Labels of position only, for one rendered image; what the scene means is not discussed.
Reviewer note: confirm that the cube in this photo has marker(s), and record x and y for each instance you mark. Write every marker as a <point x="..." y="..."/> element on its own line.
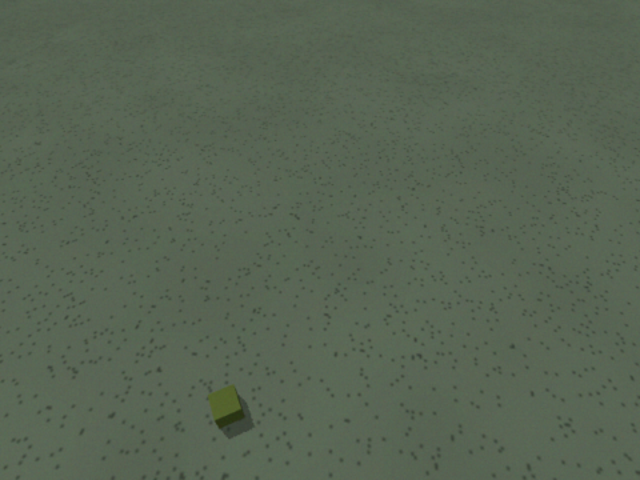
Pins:
<point x="225" y="405"/>

